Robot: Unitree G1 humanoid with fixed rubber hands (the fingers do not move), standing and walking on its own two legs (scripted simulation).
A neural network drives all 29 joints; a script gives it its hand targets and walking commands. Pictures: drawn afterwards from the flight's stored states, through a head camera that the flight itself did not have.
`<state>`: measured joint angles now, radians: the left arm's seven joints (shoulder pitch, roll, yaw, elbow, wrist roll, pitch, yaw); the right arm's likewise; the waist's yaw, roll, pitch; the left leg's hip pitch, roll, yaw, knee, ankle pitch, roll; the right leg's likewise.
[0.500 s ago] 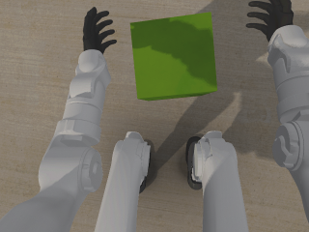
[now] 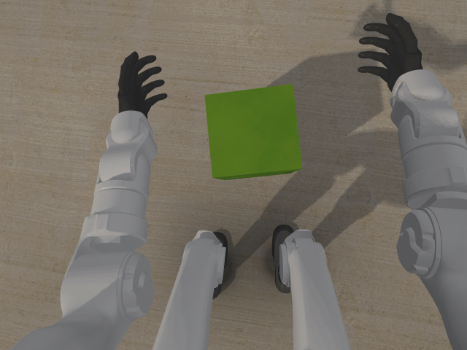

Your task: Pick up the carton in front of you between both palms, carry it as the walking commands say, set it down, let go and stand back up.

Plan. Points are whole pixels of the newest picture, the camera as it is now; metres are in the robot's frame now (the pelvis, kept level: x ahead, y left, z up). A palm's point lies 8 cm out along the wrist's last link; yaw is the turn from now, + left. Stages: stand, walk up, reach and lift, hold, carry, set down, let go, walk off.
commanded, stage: set down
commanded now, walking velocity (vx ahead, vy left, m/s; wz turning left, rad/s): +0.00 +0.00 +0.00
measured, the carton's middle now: (253, 139) +0.49 -0.01 -0.47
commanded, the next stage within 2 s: let go in 0.08 s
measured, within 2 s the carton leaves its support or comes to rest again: neither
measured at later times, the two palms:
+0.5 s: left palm (63, 155) +0.39 +0.20 +0.02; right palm out of the picture +0.40 -0.24 +0.01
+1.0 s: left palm out of the picture +0.28 +0.25 +0.12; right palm out of the picture +0.26 -0.22 +0.11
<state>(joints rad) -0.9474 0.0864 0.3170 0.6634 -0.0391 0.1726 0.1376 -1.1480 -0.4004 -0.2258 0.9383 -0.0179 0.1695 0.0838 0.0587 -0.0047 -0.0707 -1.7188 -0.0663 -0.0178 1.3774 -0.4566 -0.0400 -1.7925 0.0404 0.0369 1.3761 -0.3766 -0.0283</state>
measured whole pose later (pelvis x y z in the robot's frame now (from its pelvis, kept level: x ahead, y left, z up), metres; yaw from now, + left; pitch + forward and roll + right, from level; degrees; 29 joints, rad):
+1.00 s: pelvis +0.11 +0.02 +0.18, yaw -3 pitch +4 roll -1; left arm 0.23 0.22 0.03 0.44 -0.02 0.03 -0.07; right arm 0.21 -0.22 -0.05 0.47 0.00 0.03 0.05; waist 0.02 0.02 0.02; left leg -0.21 -0.04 -0.06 0.44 -0.29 0.02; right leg -0.26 0.03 0.04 0.43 -0.23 0.00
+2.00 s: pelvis +0.10 +0.02 +0.18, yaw -2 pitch -2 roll -1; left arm 0.20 0.29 0.05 0.77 0.02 -0.01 0.04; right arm 0.22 -0.30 -0.06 0.74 -0.01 -0.01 -0.02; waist 0.00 0.00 0.03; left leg -0.14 -0.04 -0.07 0.52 -0.34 0.02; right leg -0.18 0.03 0.03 0.50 -0.28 0.00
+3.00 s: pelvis +0.07 +0.02 +0.19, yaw -3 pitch -4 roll +0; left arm 0.18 0.33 0.03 0.97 0.00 -0.02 0.03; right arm 0.18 -0.34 -0.03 0.95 0.00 -0.02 -0.03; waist 0.00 0.00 0.04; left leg -0.10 -0.04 -0.06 0.39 -0.23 0.02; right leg -0.15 0.02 0.04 0.39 -0.17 0.00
